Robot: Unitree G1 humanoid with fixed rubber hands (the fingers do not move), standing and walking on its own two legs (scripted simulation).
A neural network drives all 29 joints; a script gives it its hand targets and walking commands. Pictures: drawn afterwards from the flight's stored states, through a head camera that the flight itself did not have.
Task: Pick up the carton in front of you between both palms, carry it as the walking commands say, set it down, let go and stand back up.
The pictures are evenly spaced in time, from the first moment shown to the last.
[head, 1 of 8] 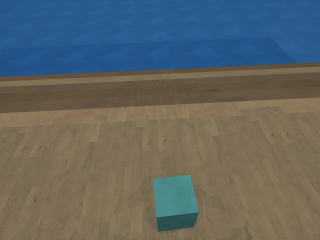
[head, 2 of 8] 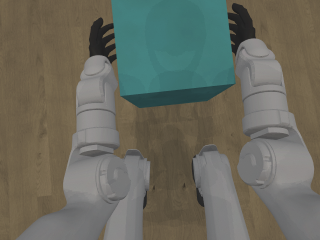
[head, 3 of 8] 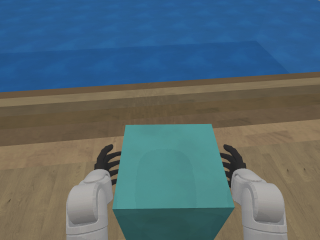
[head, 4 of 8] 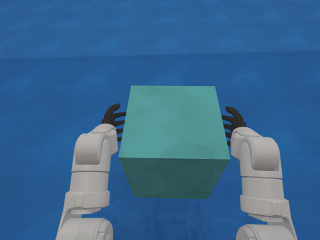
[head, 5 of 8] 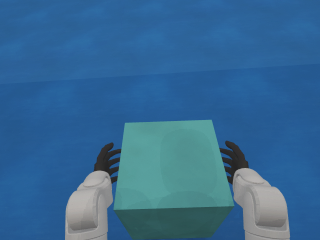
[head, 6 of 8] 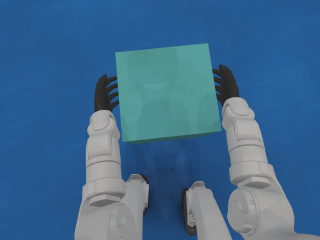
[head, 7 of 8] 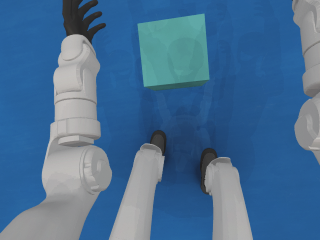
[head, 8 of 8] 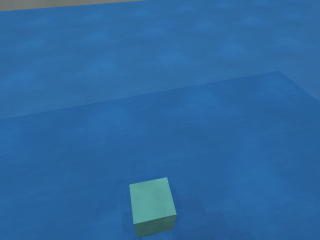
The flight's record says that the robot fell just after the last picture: no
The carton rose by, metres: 0.68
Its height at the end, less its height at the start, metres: -0.72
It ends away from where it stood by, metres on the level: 5.20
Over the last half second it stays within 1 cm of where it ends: yes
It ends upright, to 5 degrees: yes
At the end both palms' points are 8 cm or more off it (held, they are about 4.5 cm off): yes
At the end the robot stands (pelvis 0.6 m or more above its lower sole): yes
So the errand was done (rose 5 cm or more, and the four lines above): yes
